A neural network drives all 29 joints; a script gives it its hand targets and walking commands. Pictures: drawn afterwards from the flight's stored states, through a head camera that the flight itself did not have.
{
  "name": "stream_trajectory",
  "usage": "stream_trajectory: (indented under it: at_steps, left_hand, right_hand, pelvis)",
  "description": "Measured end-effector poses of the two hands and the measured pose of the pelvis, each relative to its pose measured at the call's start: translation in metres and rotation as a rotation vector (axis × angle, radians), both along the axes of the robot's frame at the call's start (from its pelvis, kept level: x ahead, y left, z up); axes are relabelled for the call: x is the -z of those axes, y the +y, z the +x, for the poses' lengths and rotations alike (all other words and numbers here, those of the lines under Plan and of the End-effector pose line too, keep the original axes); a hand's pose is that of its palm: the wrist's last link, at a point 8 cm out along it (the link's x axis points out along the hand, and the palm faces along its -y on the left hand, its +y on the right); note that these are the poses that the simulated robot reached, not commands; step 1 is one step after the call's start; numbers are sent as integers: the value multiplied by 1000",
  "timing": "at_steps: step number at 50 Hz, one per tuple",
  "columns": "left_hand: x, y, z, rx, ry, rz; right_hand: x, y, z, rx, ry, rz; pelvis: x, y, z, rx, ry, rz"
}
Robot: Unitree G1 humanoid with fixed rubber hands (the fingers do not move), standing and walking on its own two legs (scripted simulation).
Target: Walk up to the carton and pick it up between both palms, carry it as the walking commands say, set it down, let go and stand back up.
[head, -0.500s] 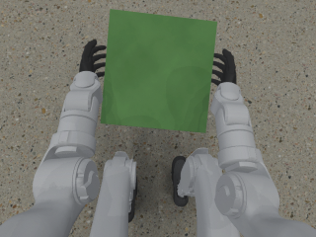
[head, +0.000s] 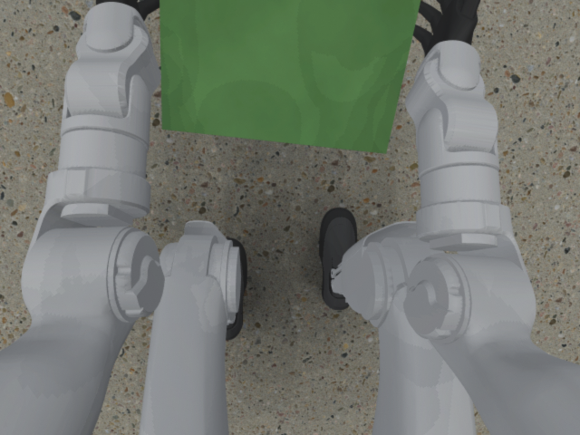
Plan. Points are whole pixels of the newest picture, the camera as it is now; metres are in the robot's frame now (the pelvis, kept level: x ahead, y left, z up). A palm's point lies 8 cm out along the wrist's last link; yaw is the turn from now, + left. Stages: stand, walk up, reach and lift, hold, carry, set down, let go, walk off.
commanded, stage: set down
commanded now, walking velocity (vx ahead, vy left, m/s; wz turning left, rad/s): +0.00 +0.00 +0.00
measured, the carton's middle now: (286, 21) +0.57 +0.02 -0.24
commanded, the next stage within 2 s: none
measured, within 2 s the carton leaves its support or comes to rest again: neither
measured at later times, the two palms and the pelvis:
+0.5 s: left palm (163, 8) +0.57 +0.16 -0.20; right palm out of the picture +0.58 -0.17 -0.16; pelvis +0.00 +0.00 -0.04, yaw +0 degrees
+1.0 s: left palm out of the picture +0.59 +0.15 -0.21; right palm out of the picture +0.59 -0.19 -0.18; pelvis +0.01 +0.00 -0.06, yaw +0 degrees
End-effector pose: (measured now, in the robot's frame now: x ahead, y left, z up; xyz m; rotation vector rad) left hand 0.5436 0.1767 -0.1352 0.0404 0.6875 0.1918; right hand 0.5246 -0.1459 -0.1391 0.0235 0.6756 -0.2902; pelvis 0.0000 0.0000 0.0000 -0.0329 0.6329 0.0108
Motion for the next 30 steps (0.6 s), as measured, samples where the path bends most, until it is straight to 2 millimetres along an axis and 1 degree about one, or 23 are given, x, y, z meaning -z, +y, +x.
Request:
stream_trajectory:
  at_steps: [2, 6, 9, 13, 18, 22, 26, 30]
  left_hand:
    - [14, -1, 5, -7, -13, -6]
    - [36, -7, 11, -14, -28, -21]
    - [53, -10, 12, -16, -23, -22]
    - [66, -12, 10, -12, 20, -24]
    - [65, -15, 16, 4, 36, -28]
    - [65, -18, 21, 52, 45, -27]
    - [67, -20, 27, 135, 47, -50]
    - [69, -24, 33, 181, 45, -69]
  right_hand:
    - [2, -1, 14, -1, 2, 1]
    - [-8, -5, 47, -27, -85, -30]
    - [-5, -5, 60, -47, -121, -24]
    - [9, -7, 58, -45, -79, -22]
    - [11, -11, 57, -28, -70, -32]
    - [14, -16, 54, -18, -62, -38]
    - [22, -26, 53, -21, -51, -41]
    - [31, -35, 56, -35, -44, -41]
  pelvis:
    - [5, 0, -2, 0, -19, 1]
    - [15, 1, -5, 0, -54, -1]
    - [21, 2, -7, 1, -73, -3]
    - [29, 2, -4, 1, -80, -3]
    - [33, 2, -3, 2, -91, -1]
    - [37, 1, -4, 2, -101, 4]
    - [43, 0, -3, 3, -103, 9]
    - [50, -2, -2, 4, -103, 14]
